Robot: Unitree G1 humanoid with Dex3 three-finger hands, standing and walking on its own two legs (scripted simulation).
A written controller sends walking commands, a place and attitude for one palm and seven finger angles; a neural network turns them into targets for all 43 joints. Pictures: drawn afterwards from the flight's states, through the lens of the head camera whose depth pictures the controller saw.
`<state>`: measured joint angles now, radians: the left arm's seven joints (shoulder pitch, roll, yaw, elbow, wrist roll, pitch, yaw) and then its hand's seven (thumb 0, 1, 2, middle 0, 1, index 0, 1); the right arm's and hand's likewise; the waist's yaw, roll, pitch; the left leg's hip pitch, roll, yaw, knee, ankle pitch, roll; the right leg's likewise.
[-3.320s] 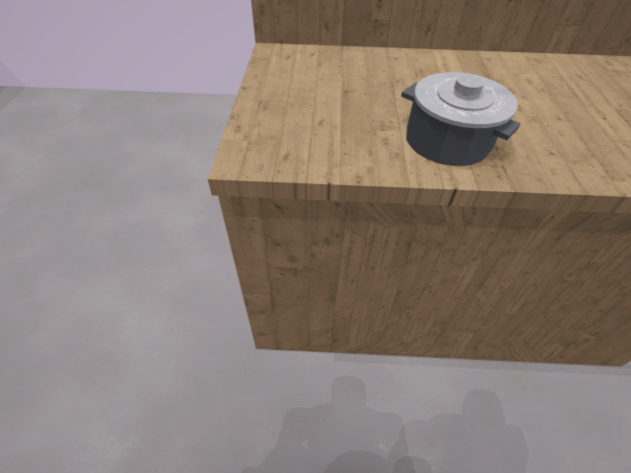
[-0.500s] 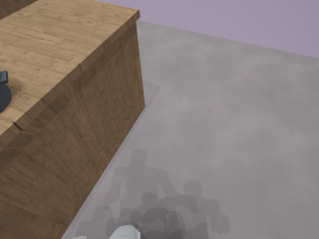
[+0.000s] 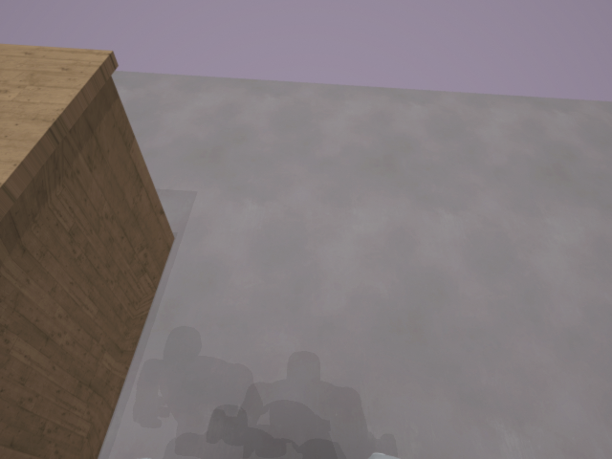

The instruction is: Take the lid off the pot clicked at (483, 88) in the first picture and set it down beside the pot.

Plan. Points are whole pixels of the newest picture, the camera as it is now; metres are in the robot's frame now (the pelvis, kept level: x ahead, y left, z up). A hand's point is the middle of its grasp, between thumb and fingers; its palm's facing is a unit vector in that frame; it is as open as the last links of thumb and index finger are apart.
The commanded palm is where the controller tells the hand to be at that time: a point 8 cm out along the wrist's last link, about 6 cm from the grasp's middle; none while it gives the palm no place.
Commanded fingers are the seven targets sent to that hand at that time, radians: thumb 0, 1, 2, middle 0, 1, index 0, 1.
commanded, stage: walk to a spot facing it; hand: left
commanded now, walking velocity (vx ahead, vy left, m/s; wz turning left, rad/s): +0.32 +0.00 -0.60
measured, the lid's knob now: out of the picture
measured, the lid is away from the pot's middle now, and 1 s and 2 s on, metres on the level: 0.01 0.01 0.01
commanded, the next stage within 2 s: turn to face it in 0.78 s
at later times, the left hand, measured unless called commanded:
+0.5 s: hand (216, 427) +0.20 +0.15 -0.20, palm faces -0.15 -0.98 -0.15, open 7.3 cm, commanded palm none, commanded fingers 0.00 0.90 0.90 -0.20 -0.30 -0.20 -0.30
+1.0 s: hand (329, 242) +0.57 -0.03 -0.18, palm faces -0.52 -0.83 -0.22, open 7.3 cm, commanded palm none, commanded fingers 0.00 0.90 0.90 -0.20 -0.30 -0.20 -0.30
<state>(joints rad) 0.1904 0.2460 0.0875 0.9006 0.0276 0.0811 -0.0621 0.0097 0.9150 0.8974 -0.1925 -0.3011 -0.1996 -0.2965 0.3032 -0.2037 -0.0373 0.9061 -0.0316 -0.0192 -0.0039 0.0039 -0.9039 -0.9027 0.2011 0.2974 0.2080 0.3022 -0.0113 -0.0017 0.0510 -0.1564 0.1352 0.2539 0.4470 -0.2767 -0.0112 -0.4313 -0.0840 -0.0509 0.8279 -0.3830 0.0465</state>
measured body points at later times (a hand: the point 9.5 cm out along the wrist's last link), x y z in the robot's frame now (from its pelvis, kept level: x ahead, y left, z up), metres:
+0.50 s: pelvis +0.17 -0.03 -0.02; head +0.19 -0.01 +0.43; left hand +0.21 +0.20 -0.18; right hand +0.23 -0.30 -0.14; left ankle +0.29 +0.06 -0.75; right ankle +0.04 -0.15 -0.74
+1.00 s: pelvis +0.35 -0.12 -0.03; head +0.39 -0.15 +0.42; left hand +0.59 +0.02 -0.16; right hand +0.17 -0.28 -0.17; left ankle +0.30 +0.05 -0.73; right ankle +0.40 -0.26 -0.75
